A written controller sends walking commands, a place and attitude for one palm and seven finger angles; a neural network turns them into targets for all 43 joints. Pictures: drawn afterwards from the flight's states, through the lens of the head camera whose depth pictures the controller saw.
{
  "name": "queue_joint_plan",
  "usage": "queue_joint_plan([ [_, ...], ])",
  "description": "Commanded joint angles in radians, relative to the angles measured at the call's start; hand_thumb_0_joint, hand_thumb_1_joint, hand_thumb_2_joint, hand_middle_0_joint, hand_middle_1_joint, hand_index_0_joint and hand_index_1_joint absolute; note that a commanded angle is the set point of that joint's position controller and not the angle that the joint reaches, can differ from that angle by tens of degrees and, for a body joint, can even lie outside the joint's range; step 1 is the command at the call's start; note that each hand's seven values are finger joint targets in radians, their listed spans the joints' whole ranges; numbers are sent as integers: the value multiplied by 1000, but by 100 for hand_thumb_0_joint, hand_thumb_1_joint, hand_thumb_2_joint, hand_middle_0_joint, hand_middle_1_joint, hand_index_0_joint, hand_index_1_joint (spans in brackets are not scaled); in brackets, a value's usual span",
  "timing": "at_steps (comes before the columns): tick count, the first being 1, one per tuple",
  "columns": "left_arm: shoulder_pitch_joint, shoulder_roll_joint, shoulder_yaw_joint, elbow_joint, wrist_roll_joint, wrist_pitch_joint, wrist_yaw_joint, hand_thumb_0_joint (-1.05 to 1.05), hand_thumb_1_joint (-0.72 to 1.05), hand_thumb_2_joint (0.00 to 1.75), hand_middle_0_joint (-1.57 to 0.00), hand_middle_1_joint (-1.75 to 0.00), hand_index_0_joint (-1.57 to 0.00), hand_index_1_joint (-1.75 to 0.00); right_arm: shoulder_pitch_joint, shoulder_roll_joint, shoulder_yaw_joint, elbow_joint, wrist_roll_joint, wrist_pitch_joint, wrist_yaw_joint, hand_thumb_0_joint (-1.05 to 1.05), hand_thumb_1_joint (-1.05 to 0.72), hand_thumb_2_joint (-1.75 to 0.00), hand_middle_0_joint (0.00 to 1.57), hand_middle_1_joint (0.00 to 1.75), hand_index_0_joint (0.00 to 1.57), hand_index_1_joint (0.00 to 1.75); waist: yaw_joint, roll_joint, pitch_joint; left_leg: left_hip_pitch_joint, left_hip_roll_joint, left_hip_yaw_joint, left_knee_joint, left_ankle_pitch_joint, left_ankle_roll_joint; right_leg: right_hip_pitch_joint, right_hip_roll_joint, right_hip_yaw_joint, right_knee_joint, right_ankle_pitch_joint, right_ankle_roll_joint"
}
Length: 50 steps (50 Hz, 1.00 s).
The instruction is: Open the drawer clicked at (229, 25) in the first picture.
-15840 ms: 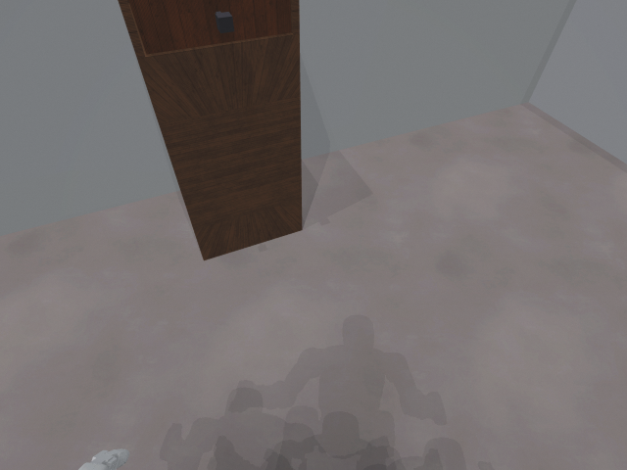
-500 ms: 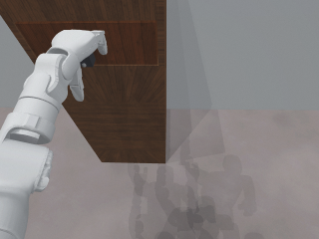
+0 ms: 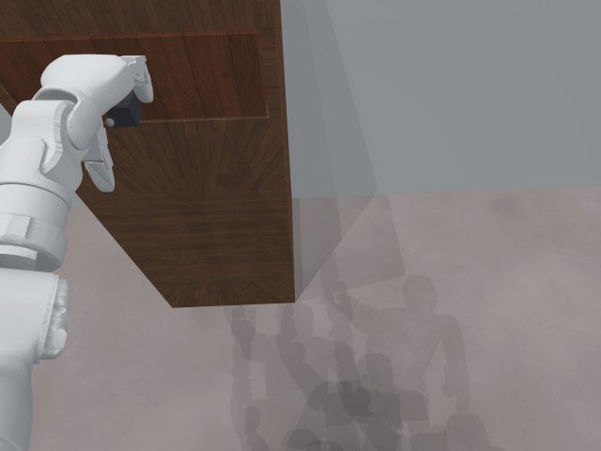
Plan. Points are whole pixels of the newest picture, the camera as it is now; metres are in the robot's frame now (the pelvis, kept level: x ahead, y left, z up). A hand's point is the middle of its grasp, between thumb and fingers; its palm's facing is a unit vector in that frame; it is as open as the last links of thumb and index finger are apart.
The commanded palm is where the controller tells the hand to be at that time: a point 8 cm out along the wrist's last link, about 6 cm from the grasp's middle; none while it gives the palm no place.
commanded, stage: move the hooked fingers above the handle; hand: left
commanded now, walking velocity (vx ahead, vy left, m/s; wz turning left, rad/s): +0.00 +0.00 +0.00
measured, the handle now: (127, 101) +0.57 +0.25 +0.13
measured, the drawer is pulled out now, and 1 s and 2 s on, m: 0.00 0.00 0.00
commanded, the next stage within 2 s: none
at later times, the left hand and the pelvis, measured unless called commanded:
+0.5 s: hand (146, 98) +0.52 +0.20 +0.17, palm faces -0.07 -0.03 -1.00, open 13.8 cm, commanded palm +0.51 +0.25 +0.24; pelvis +0.00 +0.01 -0.01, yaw +0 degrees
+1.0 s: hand (118, 110) +0.49 +0.22 +0.18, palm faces -0.06 -0.01 -1.00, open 13.8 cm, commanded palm +0.50 +0.25 +0.25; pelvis +0.00 +0.00 +0.00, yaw +2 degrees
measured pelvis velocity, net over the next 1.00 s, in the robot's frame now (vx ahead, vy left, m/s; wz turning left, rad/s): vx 0.00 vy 0.00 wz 0.03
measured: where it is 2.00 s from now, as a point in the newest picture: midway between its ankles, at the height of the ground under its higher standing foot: outside the picture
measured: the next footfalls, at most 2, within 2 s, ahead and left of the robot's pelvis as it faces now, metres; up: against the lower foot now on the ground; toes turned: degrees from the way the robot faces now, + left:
none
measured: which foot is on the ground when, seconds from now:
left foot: down 0.00-1.00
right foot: down 0.00-1.00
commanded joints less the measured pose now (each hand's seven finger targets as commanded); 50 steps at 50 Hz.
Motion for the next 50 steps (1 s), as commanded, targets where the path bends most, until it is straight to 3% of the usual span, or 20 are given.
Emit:
queue_joint_plan([
  [1, -719, 291, 144, -352, -45, -122, 130, 0, -50, 30, -30, -120, -30, -120, 65, -127, -57, -74, -20, -47, -11, 0, -90, -90, 20, 30, 20, 30, -28, 144, -493, 230, -31, 2, 35, 623, -3, 211, 29, -35, 39, 304, -53],
  [3, -711, 307, 157, -251, -47, -92, 174, 0, -50, 30, -30, -120, -30, -120, 72, -137, -52, -60, -19, -51, -1, 0, -90, -90, 20, 30, 20, 30, -34, 109, -478, 189, -34, 3, 40, 611, -15, 214, 34, -42, 42, 302, -52],
  [7, -672, 226, 78, 25, -7, 43, 232, 0, -50, 30, -30, -120, -30, -120, 62, -152, -34, -29, -10, -55, 20, 0, -90, -90, 20, 30, 20, 30, -58, 27, -345, 42, -30, 9, 5, 427, -10, 165, 28, -55, 36, 220, -47],
  [9, -688, 240, 64, 115, 33, 101, 227, 0, -50, 30, -30, -120, -30, -120, 63, -163, -29, -20, -10, -55, 23, 0, -90, -90, 20, 30, 20, 30, -66, 9, -365, 18, -27, 18, 7, 411, -4, 186, 21, -46, 35, 233, -43],
  [11, -699, 203, 17, 157, 66, 136, 194, 0, -50, 30, -30, -120, -30, -120, 63, -168, -27, -22, -7, -48, 24, 0, -90, -90, 20, 30, 20, 30, -81, -31, -392, 18, -26, 15, 14, 414, 4, 196, 21, -45, 40, 252, -42],
  [13, -706, 117, -44, 148, 61, 130, 138, 0, -50, 30, -30, -120, -30, -120, 65, -170, -38, -23, -4, -45, 20, 0, -90, -90, 20, 30, 20, 30, -108, -74, -413, 58, -25, 13, 25, 436, 16, 195, 23, -43, 27, 277, -38],
  [17, -746, 113, -43, 32, 17, 30, 38, 0, -50, 30, -30, -120, -30, -120, 52, -161, -39, -36, -7, -36, 6, 0, -90, -90, 20, 30, 20, 30, -113, -19, -432, 114, -28, 0, 39, 439, 28, 166, 20, -31, 23, 267, -35],
  [22, -766, 327, 165, -193, -6, -125, 95, 0, -50, 30, -30, -120, -30, -120, 91, -134, -49, -68, -31, -40, -1, 0, -90, -90, 20, 30, 20, 30, -34, 117, -577, 185, -24, -10, 82, 677, -8, 210, 31, -27, 77, 343, -50],
  [24, -709, 472, 295, -165, 5, -120, 170, 0, -50, 30, -30, -120, -30, -120, 90, -131, -42, -82, -38, -41, 2, 0, -90, -90, 20, 30, 20, 30, 2, 77, -567, 83, -26, -5, 81, 681, -13, 276, 31, -28, 101, 390, -54],
  [25, -665, 493, 316, -117, 12, -95, 207, 0, -50, 30, -30, -120, -30, -120, 83, -126, -33, -86, -35, -38, 4, 0, -90, -90, 20, 30, 20, 30, 15, 51, -532, 8, -27, 3, 68, 636, -11, 312, 26, -31, 107, 395, -52],
  [27, -638, 487, 308, -84, 22, -29, 277, 0, -50, 30, -30, -120, -30, -120, 61, -129, -27, -89, -33, -39, 18, 0, -90, -90, 20, 30, 20, 30, 29, 26, -500, -59, -23, 19, 51, 586, -9, 345, 21, -35, 108, 410, -51],
  [28, -618, 488, 300, -62, 34, 8, 302, 0, -50, 30, -30, -120, -30, -120, 38, -134, -26, -94, -28, -36, 22, 0, -90, -90, 20, 30, 20, 30, 39, 4, -531, -77, -26, 35, 53, 569, -6, 387, 19, -30, 109, 426, -50],
  [30, -576, 477, 257, 34, 69, 99, 320, 0, -50, 30, -30, -120, -30, -120, 38, -149, -20, -79, -24, -32, 29, 0, -90, -90, 20, 30, 20, 30, 33, -8, -509, -91, -18, 44, 39, 531, -6, 374, 15, -36, 103, 417, -44],
  [32, -560, 467, 232, 89, 91, 164, 292, 0, -50, 30, -30, -120, -30, -120, 46, -165, -20, -70, -14, -25, 30, 0, -90, -90, 20, 30, 20, 30, 19, -73, -491, -94, -13, 49, 23, 490, 2, 363, 18, -40, 87, 397, -35],
  [35, -552, 458, 201, 104, 93, 191, 211, 0, -50, 30, -30, -120, -30, -120, 47, -176, -24, -72, -1, -16, 13, 0, -90, -90, 20, 30, 20, 30, 1, -125, -504, -70, -18, 58, 10, 454, 18, 385, 16, -35, 67, 396, -24],
  [38, -581, 292, 68, 27, 59, 148, 105, 0, -50, 30, -30, -120, -30, -120, 53, -171, -35, -88, 7, -20, -3, 0, -90, -90, 20, 30, 20, 30, -50, -124, -473, 17, -18, 47, 7, 453, 33, 330, 14, -37, 35, 373, -22],
  [39, -571, 229, 20, -6, 40, 119, 70, 0, -50, 30, -30, -120, -30, -120, 56, -168, -39, -83, 7, -23, -7, 0, -90, -90, 20, 30, 20, 30, -62, -91, -447, 65, -16, 42, 10, 450, 35, 287, 16, -35, 20, 342, -21],
  [43, -694, 105, -53, -257, -36, -41, -4, 0, -50, 30, -30, -120, -30, -120, 45, -148, -51, -75, -2, -35, -16, 0, -90, -90, 20, 30, 20, 30, -86, 52, -445, 242, -21, 7, 35, 534, 34, 163, 25, -28, -7, 274, -33],
  [47, -734, 196, 60, -294, -82, -128, 51, 0, -50, 30, -30, -120, -30, -120, 71, -137, -56, -54, -15, -49, -11, 0, -90, -90, 20, 30, 20, 30, -58, 143, -445, 274, -26, -19, 56, 639, -17, 118, 33, -47, 28, 254, -49],
  [50, -716, 300, 154, -142, -61, -90, 161, 0, -50, 30, -30, -120, -30, -120, 73, -141, -36, -41, -19, -58, 2, 0, -90, -90, 20, 30, 20, 30, -43, 79, -368, 105, -34, -12, 45, 539, -22, 151, 31, -54, 51, 250, -54],
])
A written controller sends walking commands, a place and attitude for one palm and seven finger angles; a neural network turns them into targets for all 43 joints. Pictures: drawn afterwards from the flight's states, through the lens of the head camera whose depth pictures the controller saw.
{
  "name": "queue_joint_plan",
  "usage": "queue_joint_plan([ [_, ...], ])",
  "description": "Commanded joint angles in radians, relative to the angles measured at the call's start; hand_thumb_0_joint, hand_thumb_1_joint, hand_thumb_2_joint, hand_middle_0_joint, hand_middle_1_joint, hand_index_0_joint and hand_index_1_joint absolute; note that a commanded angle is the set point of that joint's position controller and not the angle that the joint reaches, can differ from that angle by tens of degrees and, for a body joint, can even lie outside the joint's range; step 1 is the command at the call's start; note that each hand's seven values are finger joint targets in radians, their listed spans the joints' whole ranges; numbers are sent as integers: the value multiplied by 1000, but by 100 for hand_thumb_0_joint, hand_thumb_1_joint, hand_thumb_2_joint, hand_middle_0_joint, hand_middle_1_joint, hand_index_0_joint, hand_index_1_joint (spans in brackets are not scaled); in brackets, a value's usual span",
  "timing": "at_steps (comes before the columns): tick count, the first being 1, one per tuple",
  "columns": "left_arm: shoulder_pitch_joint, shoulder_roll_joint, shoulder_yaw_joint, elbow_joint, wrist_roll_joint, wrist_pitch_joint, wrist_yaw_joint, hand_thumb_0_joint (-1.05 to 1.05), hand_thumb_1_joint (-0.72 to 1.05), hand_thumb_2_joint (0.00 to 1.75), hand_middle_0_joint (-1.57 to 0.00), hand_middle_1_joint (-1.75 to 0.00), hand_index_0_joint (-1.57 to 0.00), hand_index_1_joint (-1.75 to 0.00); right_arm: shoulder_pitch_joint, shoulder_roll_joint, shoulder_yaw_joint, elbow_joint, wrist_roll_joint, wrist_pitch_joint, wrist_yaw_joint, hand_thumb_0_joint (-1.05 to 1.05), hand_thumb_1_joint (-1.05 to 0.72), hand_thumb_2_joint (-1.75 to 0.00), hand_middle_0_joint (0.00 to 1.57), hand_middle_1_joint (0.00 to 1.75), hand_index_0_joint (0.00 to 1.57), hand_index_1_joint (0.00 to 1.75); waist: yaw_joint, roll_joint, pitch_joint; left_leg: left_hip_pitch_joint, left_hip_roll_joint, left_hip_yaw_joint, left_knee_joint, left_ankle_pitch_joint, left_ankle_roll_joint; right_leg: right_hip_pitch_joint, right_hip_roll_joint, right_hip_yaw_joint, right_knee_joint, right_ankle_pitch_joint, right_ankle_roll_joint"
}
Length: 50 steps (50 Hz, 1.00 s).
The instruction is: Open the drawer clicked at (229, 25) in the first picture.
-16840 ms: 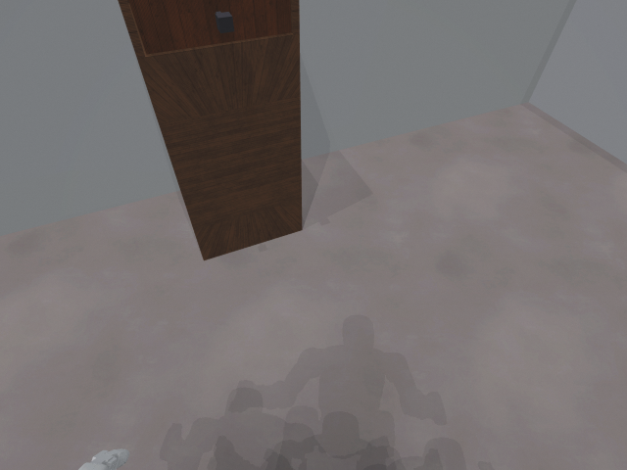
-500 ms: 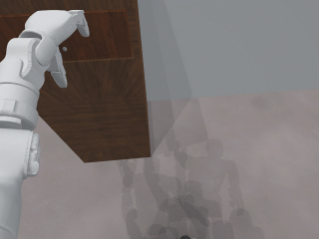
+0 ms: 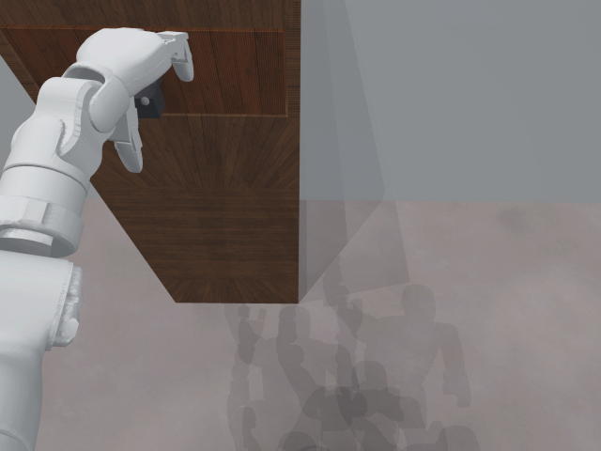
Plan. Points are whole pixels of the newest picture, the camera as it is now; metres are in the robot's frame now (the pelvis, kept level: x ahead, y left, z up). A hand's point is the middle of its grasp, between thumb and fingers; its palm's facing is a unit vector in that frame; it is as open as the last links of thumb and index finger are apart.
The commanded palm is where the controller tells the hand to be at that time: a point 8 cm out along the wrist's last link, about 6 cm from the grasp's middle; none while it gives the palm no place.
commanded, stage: move the hooked fingers above the handle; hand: left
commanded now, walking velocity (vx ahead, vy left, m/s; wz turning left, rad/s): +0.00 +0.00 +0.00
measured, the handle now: (150, 92) +0.58 +0.23 +0.13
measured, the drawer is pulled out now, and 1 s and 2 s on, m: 0.00 0.00 0.00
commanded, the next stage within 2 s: none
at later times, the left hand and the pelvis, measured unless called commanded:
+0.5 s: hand (167, 89) +0.53 +0.18 +0.17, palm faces -0.05 -0.05 -1.00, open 13.8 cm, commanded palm +0.53 +0.23 +0.25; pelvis +0.00 +0.00 +0.00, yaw -2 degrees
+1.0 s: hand (115, 116) +0.48 +0.24 +0.17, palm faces -0.16 +0.01 -0.99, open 13.8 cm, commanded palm +0.51 +0.23 +0.25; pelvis +0.00 +0.00 +0.00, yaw +0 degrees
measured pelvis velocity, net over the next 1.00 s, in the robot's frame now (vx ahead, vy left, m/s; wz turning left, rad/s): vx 0.00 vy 0.00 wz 0.01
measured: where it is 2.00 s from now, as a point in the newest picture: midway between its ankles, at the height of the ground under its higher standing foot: outside the picture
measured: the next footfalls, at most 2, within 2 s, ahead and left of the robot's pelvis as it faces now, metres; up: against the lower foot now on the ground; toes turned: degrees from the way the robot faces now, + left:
none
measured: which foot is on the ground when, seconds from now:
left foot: down 0.00-1.00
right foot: down 0.00-1.00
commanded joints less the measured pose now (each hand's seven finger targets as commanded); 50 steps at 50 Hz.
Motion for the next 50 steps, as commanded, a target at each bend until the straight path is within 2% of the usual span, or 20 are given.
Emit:
queue_joint_plan([
  [1, -629, 366, 226, -67, 9, 38, 192, 0, -50, 30, -30, -120, -30, -120, 96, -128, -15, -46, -11, -27, 5, 0, -90, -90, 20, 30, 20, 30, -41, 80, -338, 72, -21, 27, -11, 493, -19, 183, 44, -22, 34, 258, -58],
  [3, -617, 418, 255, -4, 54, 96, 251, 0, -50, 30, -30, -120, -30, -120, 73, -131, -5, -57, -14, -25, 8, 0, -90, -90, 20, 30, 20, 30, -20, 36, -397, 9, -25, 45, -15, 473, -13, 265, 39, -12, 48, 292, -55],
  [5, -641, 408, 204, 88, 114, 174, 280, 0, -50, 30, -30, -120, -30, -120, 66, -129, 5, -57, -16, -23, 15, 0, -90, -90, 20, 30, 20, 30, -29, 57, -414, -25, -18, 57, -14, 452, -14, 282, 32, -7, 55, 305, -49],
  [7, -637, 387, 169, 167, 157, 238, 267, 0, -50, 30, -30, -120, -30, -120, 77, -140, -1, -52, -13, -21, 19, 0, -90, -90, 20, 30, 20, 30, -41, 23, -450, -9, -8, 59, -13, 457, -11, 277, 34, -10, 57, 309, -46],
  [9, -632, 372, 146, 186, 165, 263, 213, 0, -50, 30, -30, -120, -30, -120, 89, -150, -11, -57, -3, -16, 12, 0, -90, -90, 20, 30, 20, 30, -59, -17, -508, 28, -2, 64, -6, 480, 3, 298, 31, -5, 52, 348, -37],
  [13, -627, 150, -5, 55, 85, 191, 46, 0, -50, 30, -30, -120, -30, -120, 104, -150, -35, -59, 6, -11, 3, 0, -90, -90, 20, 30, 20, 30, -117, -71, -490, 158, -1, 40, 9, 543, 28, 231, 39, -7, 4, 351, -27],
  [15, -596, 169, 19, 9, 48, 125, -11, 0, -50, 30, -30, -120, -30, -120, 95, -151, -33, -45, 3, -2, -6, 0, -90, -90, 20, 30, 20, 30, -113, -45, -426, 172, -5, 35, 2, 494, 33, 191, 41, -4, -12, 311, -29],
  [18, -638, 233, 90, -106, 3, 14, -25, 0, -50, 30, -30, -120, -30, -120, 101, -142, -35, -41, -2, -1, -16, 0, -90, -90, 20, 30, 20, 30, -92, 18, -406, 169, -15, 33, 0, 482, 27, 183, 43, 2, -10, 295, -43],
  [21, -685, 366, 201, -143, 20, -44, 66, 0, -50, 30, -30, -120, -30, -120, 135, -127, -30, -42, -11, -12, -15, 0, -90, -90, 20, 30, 20, 30, -57, 124, -414, 131, -19, 24, 8, 531, -3, 169, 50, -5, 32, 278, -58],
  [23, -678, 512, 324, -137, 53, -43, 155, 0, -50, 30, -30, -120, -30, -120, 143, -129, -27, -52, -23, -20, -9, 0, -90, -90, 20, 30, 20, 30, -18, 120, -486, 75, -22, 31, 28, 588, -18, 235, 51, -3, 65, 331, -63],
  [26, -659, 532, 340, -78, 97, 39, 278, 0, -50, 30, -30, -120, -30, -120, 130, -114, -17, -70, -34, -25, 11, 0, -90, -90, 20, 30, 20, 30, -1, 138, -544, 22, -12, 37, 33, 634, -30, 301, 41, -6, 93, 393, -58],
  [28, -616, 531, 335, -7, 115, 123, 317, 0, -50, 30, -30, -120, -30, -120, 109, -125, -17, -75, -33, -20, 24, 0, -90, -90, 20, 30, 20, 30, 11, 88, -602, 0, -9, 57, 38, 638, -21, 363, 39, -1, 100, 436, -53],
  [32, -597, 557, 300, 99, 151, 249, 288, 0, -50, 30, -30, -120, -30, -120, 95, -156, -10, -65, -15, -2, 24, 0, -90, -90, 20, 30, 20, 30, -6, -28, -553, -58, 1, 79, 2, 511, 2, 384, 32, 1, 77, 428, -33],
  [33, -580, 556, 307, 109, 143, 257, 270, 0, -50, 30, -30, -120, -30, -120, 88, -156, -14, -68, -11, 3, 18, 0, -90, -90, 20, 30, 20, 30, -3, -67, -555, -64, -3, 82, -2, 508, 9, 412, 30, 2, 73, 447, -34],
  [35, -529, 584, 310, 113, 148, 272, 233, 0, -50, 30, -30, -120, -30, -120, 64, -157, -6, -80, -1, 10, 8, 0, -90, -90, 20, 30, 20, 30, 14, -72, -535, -70, -4, 89, -18, 469, 14, 435, 23, 10, 66, 442, -29],
  [39, -430, 433, 184, 86, 139, 241, 101, 0, -50, 30, -30, -120, -30, -120, 66, -157, -14, -104, 13, 10, -14, 0, -90, -90, 20, 30, 20, 30, -20, -94, -461, -3, 0, 92, -27, 451, 30, 388, 21, 5, 29, 422, -23],
  [43, -506, 166, -7, -115, 55, 114, -19, 0, -50, 30, -30, -120, -30, -120, 66, -142, -32, -100, 17, 6, -22, 0, -90, -90, 20, 30, 20, 30, -91, -43, -354, 168, -1, 61, -27, 437, 41, 205, 34, -4, -36, 287, -28],
  [44, -527, 188, 21, -161, 31, 78, -28, 0, -50, 30, -30, -120, -30, -120, 64, -141, -34, -88, 16, 4, -24, 0, -90, -90, 20, 30, 20, 30, -83, 14, -352, 205, -3, 50, -26, 442, 36, 177, 38, -3, -40, 252, -30],
  [47, -627, 149, 18, -234, -47, -5, -36, 0, -50, 30, -30, -120, -30, -120, 74, -136, -34, -59, 12, -22, -27, 0, -90, -90, 20, 30, 20, 30, -93, 114, -335, 269, -11, 24, -18, 436, 21, 92, 40, -13, -34, 182, -43],
  [50, -723, 204, 77, -281, -56, -52, 41, 0, -50, 30, -30, -120, -30, -120, 106, -135, -36, -36, -1, -52, -19, 0, -90, -90, 20, 30, 20, 30, -81, 188, -391, 283, -18, 7, 5, 508, -13, 75, 47, -24, -3, 185, -55],
])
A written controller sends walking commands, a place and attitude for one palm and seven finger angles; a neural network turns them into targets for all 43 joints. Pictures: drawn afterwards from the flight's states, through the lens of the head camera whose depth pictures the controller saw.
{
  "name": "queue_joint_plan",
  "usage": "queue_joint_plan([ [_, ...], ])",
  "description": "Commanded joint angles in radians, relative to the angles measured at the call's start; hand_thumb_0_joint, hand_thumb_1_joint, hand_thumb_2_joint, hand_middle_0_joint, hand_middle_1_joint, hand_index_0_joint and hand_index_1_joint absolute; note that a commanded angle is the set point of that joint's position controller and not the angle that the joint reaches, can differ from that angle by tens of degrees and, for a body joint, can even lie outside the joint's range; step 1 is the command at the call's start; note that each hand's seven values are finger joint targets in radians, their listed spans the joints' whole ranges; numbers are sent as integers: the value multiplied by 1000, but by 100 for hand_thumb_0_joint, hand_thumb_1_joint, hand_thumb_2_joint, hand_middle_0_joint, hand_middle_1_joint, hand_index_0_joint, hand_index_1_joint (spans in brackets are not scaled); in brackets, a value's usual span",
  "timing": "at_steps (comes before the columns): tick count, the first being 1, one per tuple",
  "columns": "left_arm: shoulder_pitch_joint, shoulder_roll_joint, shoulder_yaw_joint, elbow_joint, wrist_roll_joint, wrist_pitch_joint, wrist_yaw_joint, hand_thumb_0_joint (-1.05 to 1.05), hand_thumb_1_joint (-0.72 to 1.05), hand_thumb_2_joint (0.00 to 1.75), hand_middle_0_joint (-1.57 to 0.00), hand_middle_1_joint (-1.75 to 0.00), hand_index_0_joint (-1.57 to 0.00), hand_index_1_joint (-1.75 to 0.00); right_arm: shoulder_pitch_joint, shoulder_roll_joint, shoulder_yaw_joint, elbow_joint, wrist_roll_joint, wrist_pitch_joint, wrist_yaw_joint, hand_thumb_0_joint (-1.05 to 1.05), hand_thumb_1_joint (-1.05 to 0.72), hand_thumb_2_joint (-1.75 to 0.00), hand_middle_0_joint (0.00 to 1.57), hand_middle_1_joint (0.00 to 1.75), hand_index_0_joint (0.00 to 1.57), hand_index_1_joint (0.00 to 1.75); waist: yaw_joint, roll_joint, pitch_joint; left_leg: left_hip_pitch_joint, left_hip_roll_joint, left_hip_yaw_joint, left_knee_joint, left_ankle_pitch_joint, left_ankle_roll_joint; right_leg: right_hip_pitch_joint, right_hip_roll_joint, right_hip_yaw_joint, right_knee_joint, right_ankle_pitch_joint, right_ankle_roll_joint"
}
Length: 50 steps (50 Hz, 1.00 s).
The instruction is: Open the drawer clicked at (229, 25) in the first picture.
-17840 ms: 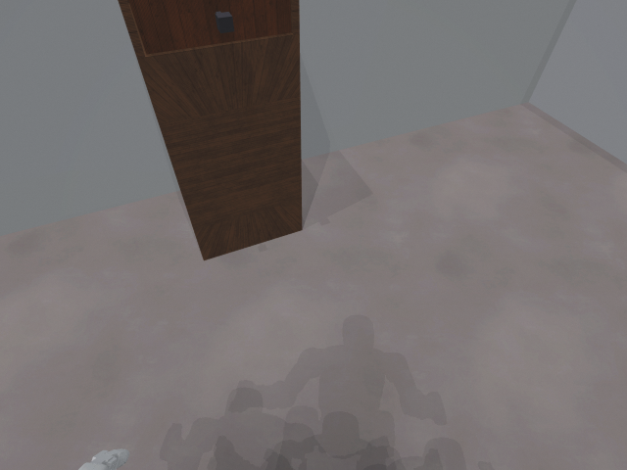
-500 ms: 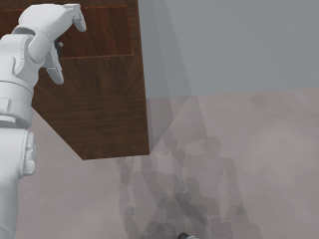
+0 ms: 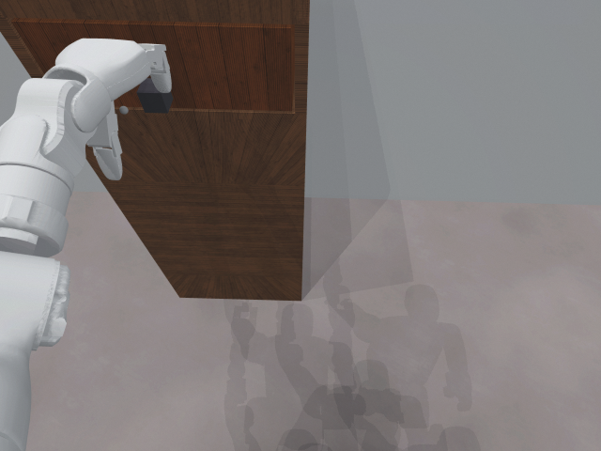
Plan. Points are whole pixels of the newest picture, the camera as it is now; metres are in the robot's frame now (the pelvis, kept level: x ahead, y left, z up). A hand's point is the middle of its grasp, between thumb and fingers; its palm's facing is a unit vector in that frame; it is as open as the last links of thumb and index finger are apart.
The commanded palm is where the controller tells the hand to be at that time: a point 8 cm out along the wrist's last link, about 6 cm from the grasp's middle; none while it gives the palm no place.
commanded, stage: move the hooked fingers above the handle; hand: left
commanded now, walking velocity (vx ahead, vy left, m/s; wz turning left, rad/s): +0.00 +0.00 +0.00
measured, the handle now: (159, 87) +0.59 +0.23 +0.13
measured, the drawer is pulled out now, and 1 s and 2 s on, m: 0.00 0.00 0.00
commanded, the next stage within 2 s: lower the fingers behind the handle in 1.26 s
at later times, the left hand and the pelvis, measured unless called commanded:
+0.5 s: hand (165, 83) +0.53 +0.19 +0.18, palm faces -0.16 +0.00 -0.99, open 13.7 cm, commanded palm +0.52 +0.21 +0.24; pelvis +0.01 +0.00 +0.00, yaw -3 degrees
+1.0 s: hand (159, 104) +0.50 +0.19 +0.17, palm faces -0.18 +0.02 -0.98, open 13.8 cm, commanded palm +0.53 +0.21 +0.25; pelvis +0.00 +0.00 +0.00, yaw +1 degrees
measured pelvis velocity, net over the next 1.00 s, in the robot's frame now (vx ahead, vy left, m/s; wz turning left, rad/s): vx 0.00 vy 0.00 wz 0.02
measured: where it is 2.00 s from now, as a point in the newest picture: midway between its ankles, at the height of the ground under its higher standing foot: outside the picture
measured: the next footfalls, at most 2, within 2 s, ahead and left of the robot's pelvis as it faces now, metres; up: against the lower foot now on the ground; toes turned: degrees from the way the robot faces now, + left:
none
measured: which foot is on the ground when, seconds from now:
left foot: down 0.00-1.00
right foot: down 0.00-1.00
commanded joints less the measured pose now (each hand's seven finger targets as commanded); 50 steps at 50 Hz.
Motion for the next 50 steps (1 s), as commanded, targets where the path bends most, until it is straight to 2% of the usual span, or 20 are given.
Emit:
queue_joint_plan([
  [1, -718, 178, 126, -312, -31, -92, 144, 0, -50, 30, -30, -120, -30, -120, 108, -133, -52, -47, -20, -59, -3, 0, -90, -90, 20, 30, 20, 30, -83, 197, -421, 271, -18, 8, 14, 552, -31, 71, 50, -22, 19, 192, -60],
  [4, -719, 272, 206, -223, 14, -50, 266, 0, -50, 30, -30, -120, -30, -120, 112, -132, -37, -47, -32, -72, 13, 0, -90, -90, 20, 30, 20, 30, -64, 144, -478, 191, -18, 8, 29, 588, -45, 123, 51, -25, 57, 236, -58],
  [8, -663, 363, 255, 26, 85, 104, 366, 0, -50, 30, -30, -120, -30, -120, 78, -137, -9, -48, -34, -51, 23, 0, -90, -90, 20, 30, 20, 30, -46, 28, -471, -11, -21, 46, 0, 461, -21, 268, 38, -8, 70, 286, -48],
  [11, -669, 340, 173, 221, 167, 234, 348, 0, -50, 30, -30, -120, -30, -120, 82, -154, -1, -34, -28, -36, 27, 0, -90, -90, 20, 30, 20, 30, -75, 5, -413, -63, -8, 60, -16, 392, -15, 233, 33, -9, 60, 258, -41],
  [13, -683, 346, 173, 232, 193, 258, 293, 0, -50, 30, -30, -120, -30, -120, 93, -168, -14, -41, -20, -28, 21, 0, -90, -90, 20, 30, 20, 30, -83, -42, -491, -28, -5, 64, -10, 434, -1, 275, 36, -4, 61, 314, -40],
  [14, -669, 341, 164, 220, 195, 256, 253, 0, -50, 30, -30, -120, -30, -120, 109, -167, -22, -48, -16, -25, 17, 0, -90, -90, 20, 30, 20, 30, -89, -55, -546, 3, -1, 64, -2, 473, 6, 293, 33, 0, 65, 354, -33],
  [16, -636, 219, 80, 125, 161, 216, 153, 0, -50, 30, -30, -120, -30, -120, 119, -162, -39, -66, -11, -18, 12, 0, -90, -90, 20, 30, 20, 30, -104, -61, -580, 89, 2, 58, 14, 560, 19, 275, 35, -1, 49, 390, -25],
  [18, -551, 154, 51, 125, 141, 164, 84, 0, -50, 30, -30, -120, -30, -120, 130, -156, -45, -51, -12, -6, 10, 0, -90, -90, 20, 30, 20, 30, -116, -75, -486, 117, 8, 48, 19, 588, 21, 204, 42, -7, 23, 360, -26],
  [20, -511, 149, 70, 39, 91, 98, 39, 0, -50, 30, -30, -120, -30, -120, 118, -159, -44, -55, -15, 7, 5, 0, -90, -90, 20, 30, 20, 30, -104, -81, -408, 111, 6, 45, 3, 518, 26, 175, 45, -7, 11, 312, -29],
  [24, -534, 275, 208, -197, 36, -49, 66, 0, -50, 30, -30, -120, -30, -120, 109, -133, -51, -87, -29, 7, -3, 0, -90, -90, 20, 30, 20, 30, -41, 49, -471, 133, -9, 54, -1, 542, 20, 238, 45, 12, 30, 334, -49],
  [27, -534, 471, 384, -254, 56, -74, 188, 0, -50, 30, -30, -120, -30, -120, 110, -125, -48, -108, -40, -1, 3, 0, -90, -90, 20, 30, 20, 30, 10, 104, -497, 74, -11, 51, 7, 601, -2, 289, 46, 8, 72, 374, -59],
  [28, -551, 566, 465, -276, 64, -70, 239, 0, -50, 30, -30, -120, -30, -120, 99, -130, -49, -112, -43, -2, 6, 0, -90, -90, 20, 30, 20, 30, 30, 72, -534, 24, -16, 54, 11, 569, -2, 347, 45, 13, 83, 392, -59],
  [32, -553, 530, 403, -164, 113, 55, 392, 0, -50, 30, -30, -120, -30, -120, 72, -131, -41, -96, -39, -20, 23, 0, -90, -90, 20, 30, 20, 30, 12, 88, -540, -13, -11, 74, 8, 528, -7, 364, 35, 7, 89, 400, -52],
  [35, -582, 482, 320, -40, 144, 168, 376, 0, -50, 30, -30, -120, -30, -120, 79, -151, -42, -73, -34, -19, 28, 0, -90, -90, 20, 30, 20, 30, -23, 73, -580, 15, -4, 84, 5, 526, -4, 358, 34, 8, 81, 409, -40],
  [37, -571, 360, 205, 14, 142, 225, 299, 0, -50, 30, -30, -120, -30, -120, 91, -160, -48, -65, -20, -17, 28, 0, -90, -90, 20, 30, 20, 30, -54, 37, -565, 66, 3, 82, 1, 538, 2, 315, 35, -1, 63, 400, -31],
  [39, -532, 127, 17, 41, 108, 246, 186, 0, -50, 30, -30, -120, -30, -120, 98, -164, -56, -55, -7, -8, 24, 0, -90, -90, 20, 30, 20, 30, -111, -33, -479, 135, 8, 73, 0, 527, 15, 230, 39, -11, 16, 355, -22],
  [41, -547, -37, -108, 4, 72, 214, 91, 0, -50, 30, -30, -120, -30, -120, 71, -165, -54, -44, 2, -9, 19, 0, -90, -90, 20, 30, 20, 30, -152, -44, -352, 181, 4, 49, -15, 449, 26, 117, 45, -19, -31, 256, -20],
  [43, -594, -131, -165, -66, 26, 157, 43, 0, -50, 30, -30, -120, -30, -120, 45, -161, -42, -26, 6, -31, 12, 0, -90, -90, 20, 30, 20, 30, -166, -9, -282, 222, 1, 26, -23, 419, 36, 49, 42, -20, -49, 194, -26],
  [47, -695, -27, -41, -202, -35, 17, 17, 0, -50, 30, -30, -120, -30, -120, 43, -152, -36, -20, -11, -60, 1, 0, -90, -90, 20, 30, 20, 30, -136, 111, -355, 284, -14, -5, 2, 471, 15, 41, 37, -22, -3, 182, -42],
  [50, -752, 195, 162, -291, -34, -81, 104, 0, -50, 30, -30, -120, -30, -120, 80, -132, -42, -46, -33, -70, -6, 0, -90, -90, 20, 30, 20, 30, -87, 123, -493, 257, -23, 8, 42, 592, -6, 137, 39, -12, 53, 288, -52],
])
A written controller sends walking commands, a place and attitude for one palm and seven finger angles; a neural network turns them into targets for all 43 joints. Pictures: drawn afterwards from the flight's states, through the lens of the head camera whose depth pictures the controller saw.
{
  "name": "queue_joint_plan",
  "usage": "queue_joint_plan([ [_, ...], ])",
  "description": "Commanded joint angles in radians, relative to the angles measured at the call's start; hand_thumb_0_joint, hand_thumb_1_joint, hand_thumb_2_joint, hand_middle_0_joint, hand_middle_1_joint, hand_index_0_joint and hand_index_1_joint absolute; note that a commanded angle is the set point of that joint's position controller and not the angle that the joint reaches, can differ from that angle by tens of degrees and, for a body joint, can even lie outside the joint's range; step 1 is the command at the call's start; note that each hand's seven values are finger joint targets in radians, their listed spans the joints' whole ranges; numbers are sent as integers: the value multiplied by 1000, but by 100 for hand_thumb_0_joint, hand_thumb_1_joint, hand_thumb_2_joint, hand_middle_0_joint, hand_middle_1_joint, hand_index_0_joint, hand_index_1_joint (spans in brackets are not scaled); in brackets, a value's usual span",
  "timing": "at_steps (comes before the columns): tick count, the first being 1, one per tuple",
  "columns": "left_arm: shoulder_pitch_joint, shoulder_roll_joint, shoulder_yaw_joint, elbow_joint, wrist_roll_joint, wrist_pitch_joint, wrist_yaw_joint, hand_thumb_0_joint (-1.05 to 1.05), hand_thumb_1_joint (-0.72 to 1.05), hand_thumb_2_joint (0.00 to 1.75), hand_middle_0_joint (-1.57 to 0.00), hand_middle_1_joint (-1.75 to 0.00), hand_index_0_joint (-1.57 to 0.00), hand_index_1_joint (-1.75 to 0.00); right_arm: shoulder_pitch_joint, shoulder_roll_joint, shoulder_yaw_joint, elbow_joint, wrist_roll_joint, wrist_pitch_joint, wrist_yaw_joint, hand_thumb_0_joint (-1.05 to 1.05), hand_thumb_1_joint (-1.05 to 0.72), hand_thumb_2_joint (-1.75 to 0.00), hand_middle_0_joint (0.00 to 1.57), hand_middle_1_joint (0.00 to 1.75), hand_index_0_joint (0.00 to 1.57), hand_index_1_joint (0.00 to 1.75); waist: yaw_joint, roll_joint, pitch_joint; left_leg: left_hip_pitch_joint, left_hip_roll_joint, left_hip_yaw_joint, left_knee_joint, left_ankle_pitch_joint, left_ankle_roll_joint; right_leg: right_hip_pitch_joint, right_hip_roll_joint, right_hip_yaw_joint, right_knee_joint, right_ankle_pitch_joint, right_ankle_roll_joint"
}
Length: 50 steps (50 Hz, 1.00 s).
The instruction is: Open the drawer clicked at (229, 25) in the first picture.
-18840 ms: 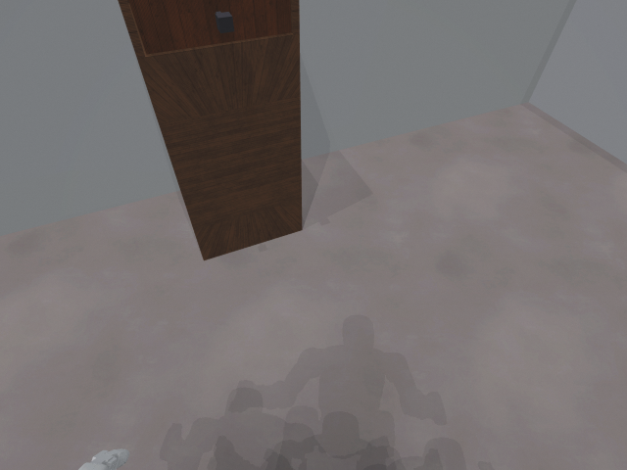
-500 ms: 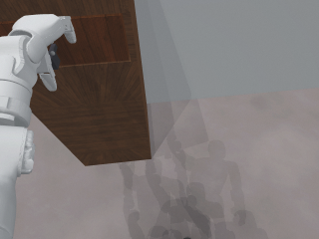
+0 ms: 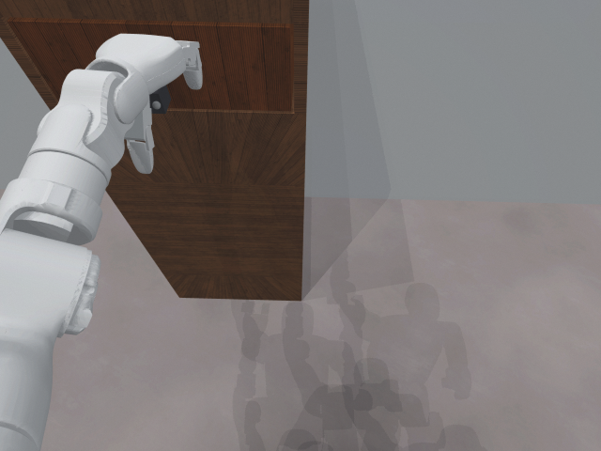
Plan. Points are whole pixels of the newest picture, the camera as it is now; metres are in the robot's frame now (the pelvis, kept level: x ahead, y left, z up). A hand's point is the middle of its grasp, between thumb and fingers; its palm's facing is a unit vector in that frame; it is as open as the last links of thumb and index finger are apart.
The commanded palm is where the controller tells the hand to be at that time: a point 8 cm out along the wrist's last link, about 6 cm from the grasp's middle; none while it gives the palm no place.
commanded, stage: move the hooked fingers above the handle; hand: left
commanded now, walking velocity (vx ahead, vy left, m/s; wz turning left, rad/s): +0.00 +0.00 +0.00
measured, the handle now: (156, 87) +0.59 +0.21 +0.13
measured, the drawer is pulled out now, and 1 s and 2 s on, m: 0.00 0.00 0.00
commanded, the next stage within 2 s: lower the fingers behind the handle in 0.26 s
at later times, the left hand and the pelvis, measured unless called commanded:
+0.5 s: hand (116, 99) +0.52 +0.24 +0.17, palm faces -0.16 +0.04 -0.99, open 13.8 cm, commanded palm +0.52 +0.23 +0.23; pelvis +0.00 +0.00 +0.00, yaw -3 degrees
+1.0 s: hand (147, 100) +0.54 +0.21 +0.15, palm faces -0.04 +0.01 -1.00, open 13.8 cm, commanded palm +0.52 +0.22 +0.20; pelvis +0.00 +0.00 -0.01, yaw -4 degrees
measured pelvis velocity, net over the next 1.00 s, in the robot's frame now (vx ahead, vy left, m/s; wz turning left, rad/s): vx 0.00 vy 0.00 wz -0.07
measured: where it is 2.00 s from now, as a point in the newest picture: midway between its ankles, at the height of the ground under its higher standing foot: outside the picture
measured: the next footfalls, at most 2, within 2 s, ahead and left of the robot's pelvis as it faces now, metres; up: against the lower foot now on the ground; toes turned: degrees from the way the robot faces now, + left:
none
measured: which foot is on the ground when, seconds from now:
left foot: down 0.00-1.00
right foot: down 0.00-1.00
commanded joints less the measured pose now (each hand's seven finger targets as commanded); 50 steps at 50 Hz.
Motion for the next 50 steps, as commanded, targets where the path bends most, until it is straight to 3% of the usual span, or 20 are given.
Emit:
queue_joint_plan([
  [1, -673, 381, 318, -340, -13, -160, 158, 0, -50, 30, -30, -120, -30, -120, 148, -120, -45, -85, -33, -35, -22, 0, -90, -90, 20, 30, 20, 30, -44, 124, -519, 229, -17, 27, 41, 654, -21, 191, 50, 8, 60, 348, -55],
  [3, -587, 508, 428, -239, 24, -117, 258, 0, -50, 30, -30, -120, -30, -120, 137, -110, -30, -107, -40, -27, -17, 0, -90, -90, 20, 30, 20, 30, 3, 73, -541, 105, -23, 43, 43, 656, -29, 290, 50, 12, 84, 409, -57],
  [7, -474, 450, 310, 14, 111, 90, 399, 0, -50, 30, -30, -120, -30, -120, 81, -114, 3, -106, -22, -3, 0, 0, -90, -90, 20, 30, 20, 30, 3, -23, -408, -76, -8, 94, -6, 474, -23, 320, 39, 11, 70, 374, -43],
  [9, -484, 502, 312, 101, 163, 176, 390, 0, -50, 30, -30, -120, -30, -120, 82, -131, 3, -101, -18, 13, -2, 0, -90, -90, 20, 30, 20, 30, 7, -42, -485, -76, -2, 112, -15, 464, -15, 385, 32, 25, 70, 405, -38],
  [12, -490, 526, 311, 146, 182, 237, 277, 0, -50, 30, -30, -120, -30, -120, 104, -154, -13, -108, -5, 34, -15, 0, -90, -90, 20, 30, 20, 30, -16, -120, -550, -47, 1, 117, -30, 448, 7, 425, 32, 23, 59, 439, -23],
  [14, -425, 499, 297, 133, 168, 214, 195, 0, -50, 30, -30, -120, -30, -120, 124, -157, -24, -111, 2, 48, -22, 0, -90, -90, 20, 30, 20, 30, -18, -141, -523, -17, 4, 117, -39, 469, 16, 402, 33, 17, 42, 443, -20],
  [18, -427, 279, 145, -18, 106, 79, 53, 0, -50, 30, -30, -120, -30, -120, 132, -154, -43, -126, 12, 45, -33, 0, -90, -90, 20, 30, 20, 30, -85, -164, -376, 58, 5, 95, -44, 385, 40, 271, 40, 13, -24, 331, -21],
  [20, -409, 323, 192, -111, 89, -15, 31, 0, -50, 30, -30, -120, -30, -120, 144, -151, -50, -112, 4, 42, -39, 0, -90, -90, 20, 30, 20, 30, -64, -54, -374, 122, 3, 80, -35, 404, 38, 220, 49, 24, -27, 285, -32],
  [22, -468, 289, 182, -217, 55, -93, 32, 0, -50, 30, -30, -120, -30, -120, 153, -136, -56, -112, -2, 34, -42, 0, -90, -90, 20, 30, 20, 30, -65, 34, -391, 185, -2, 66, -27, 432, 30, 173, 54, 24, -26, 245, -42],
  [25, -509, 368, 279, -291, 5, -186, 87, 0, -50, 30, -30, -120, -30, -120, 185, -134, -69, -92, -16, 18, -40, 0, -90, -90, 20, 30, 20, 30, -52, 125, -406, 215, -2, 54, -2, 489, 4, 122, 61, 16, 2, 221, -55],
  [27, -493, 304, 231, -206, 9, -167, 130, 0, -50, 30, -30, -120, -30, -120, 212, -130, -70, -66, -19, 10, -25, 0, -90, -90, 20, 30, 20, 30, -61, 157, -387, 208, 1, 46, 15, 547, -26, 73, 66, 4, 19, 213, -59],
  [30, -477, 348, 275, -127, 47, -120, 217, 0, -50, 30, -30, -120, -30, -120, 228, -143, -72, -55, -23, 7, 0, 0, -90, -90, 20, 30, 20, 30, -52, 132, -394, 137, 3, 45, 33, 559, -40, 64, 71, 0, 43, 223, -61],
  [32, -514, 264, 214, -106, 61, -77, 264, 0, -50, 30, -30, -120, -30, -120, 230, -139, -72, -52, -28, -1, 16, 0, -90, -90, 20, 30, 20, 30, -71, 126, -399, 128, 8, 44, 37, 557, -37, 53, 70, -3, 50, 230, -58],
  [34, -518, 312, 253, -105, 89, -48, 295, 0, -50, 30, -30, -120, -30, -120, 234, -146, -78, -54, -32, 0, 24, 0, -90, -90, 20, 30, 20, 30, -63, 118, -483, 145, 10, 44, 56, 613, -35, 83, 70, 4, 62, 275, -55],
  [37, -529, 317, 253, -125, 118, -12, 306, 0, -50, 30, -30, -120, -30, -120, 224, -141, -75, -71, -38, 4, 30, 0, -90, -90, 20, 30, 20, 30, -55, 125, -559, 170, 11, 48, 73, 681, -29, 131, 68, 8, 76, 333, -50],
  [38, -513, 355, 291, -125, 121, -7, 306, 0, -50, 30, -30, -120, -30, -120, 221, -146, -77, -74, -38, 7, 28, 0, -90, -90, 20, 30, 20, 30, -51, 88, -579, 162, 12, 47, 79, 702, -25, 153, 69, 8, 81, 353, -49],
  [44, -467, 391, 302, -52, 128, 19, 294, 0, -50, 30, -30, -120, -30, -120, 190, -137, -53, -100, -30, 16, 10, 0, -90, -90, 20, 30, 20, 30, -54, 19, -457, 36, 6, 67, 42, 520, 8, 197, 60, 13, 71, 333, -40],
  [45, -428, 429, 337, -44, 134, 17, 295, 0, -50, 30, -30, -120, -30, -120, 193, -137, -53, -105, -28, 15, 7, 0, -90, -90, 20, 30, 20, 30, -39, 11, -465, 22, 4, 71, 41, 516, 11, 222, 59, 15, 76, 344, -41],
  [48, -395, 434, 348, -93, 143, -7, 291, 0, -50, 30, -30, -120, -30, -120, 193, -132, -54, -120, -33, 15, 0, 0, -90, -90, 20, 30, 20, 30, -25, 20, -537, 47, 6, 77, 52, 595, 12, 259, 59, 20, 87, 399, -40],
  [50, -352, 404, 324, -51, 138, -6, 285, 0, -50, 30, -30, -120, -30, -120, 198, -130, -54, -114, -32, 15, 0, 0, -90, -90, 20, 30, 20, 30, -36, 2, -473, 27, 9, 83, 49, 542, 14, 235, 59, 20, 78, 381, -35],
])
